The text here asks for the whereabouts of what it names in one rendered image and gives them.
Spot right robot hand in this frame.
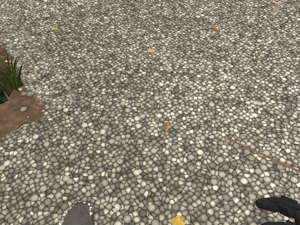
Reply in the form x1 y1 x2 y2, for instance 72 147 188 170
255 195 300 225

